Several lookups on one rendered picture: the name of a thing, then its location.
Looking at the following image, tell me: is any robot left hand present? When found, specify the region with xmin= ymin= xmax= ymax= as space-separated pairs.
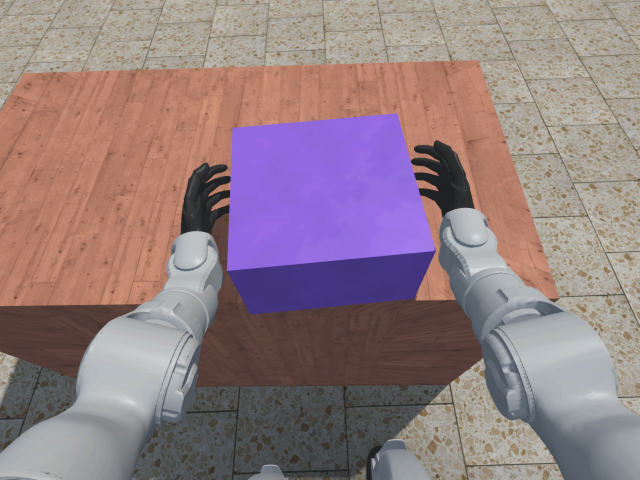
xmin=181 ymin=162 xmax=231 ymax=236

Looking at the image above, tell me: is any right robot upper arm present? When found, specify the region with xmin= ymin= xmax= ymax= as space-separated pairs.
xmin=481 ymin=311 xmax=640 ymax=480

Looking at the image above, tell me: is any carton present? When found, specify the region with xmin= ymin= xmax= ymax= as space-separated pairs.
xmin=227 ymin=113 xmax=436 ymax=315

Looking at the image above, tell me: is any robot right shin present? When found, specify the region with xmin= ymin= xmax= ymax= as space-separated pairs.
xmin=378 ymin=439 xmax=409 ymax=455

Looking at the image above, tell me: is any left robot upper arm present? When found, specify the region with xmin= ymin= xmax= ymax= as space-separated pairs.
xmin=0 ymin=316 xmax=201 ymax=480

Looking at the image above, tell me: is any robot right hand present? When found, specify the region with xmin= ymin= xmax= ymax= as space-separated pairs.
xmin=411 ymin=140 xmax=475 ymax=217

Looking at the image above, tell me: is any robot left forearm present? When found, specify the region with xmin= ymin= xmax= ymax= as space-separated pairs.
xmin=76 ymin=231 xmax=224 ymax=399

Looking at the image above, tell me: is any right robot thigh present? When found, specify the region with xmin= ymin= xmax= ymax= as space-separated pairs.
xmin=371 ymin=449 xmax=432 ymax=480

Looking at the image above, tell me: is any pedestal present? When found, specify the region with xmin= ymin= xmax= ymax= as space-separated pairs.
xmin=0 ymin=60 xmax=560 ymax=387

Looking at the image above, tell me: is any robot right forearm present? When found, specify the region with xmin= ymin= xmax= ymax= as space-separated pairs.
xmin=438 ymin=208 xmax=618 ymax=394

